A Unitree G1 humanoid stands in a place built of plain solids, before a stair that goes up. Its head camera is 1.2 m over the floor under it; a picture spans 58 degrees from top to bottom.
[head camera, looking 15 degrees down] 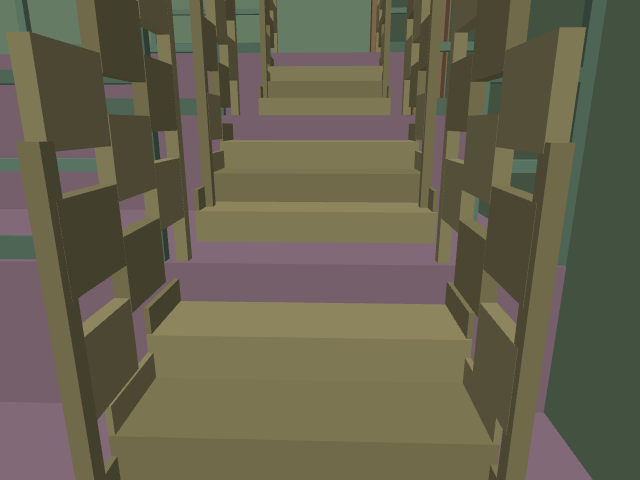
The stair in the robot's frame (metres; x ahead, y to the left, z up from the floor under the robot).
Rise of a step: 0.17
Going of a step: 0.30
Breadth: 1.12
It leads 2 degrees to the right of straight ahead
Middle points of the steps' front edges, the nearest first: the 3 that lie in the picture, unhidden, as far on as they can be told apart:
1.04 0.05 0.33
1.34 0.04 0.50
1.64 0.03 0.66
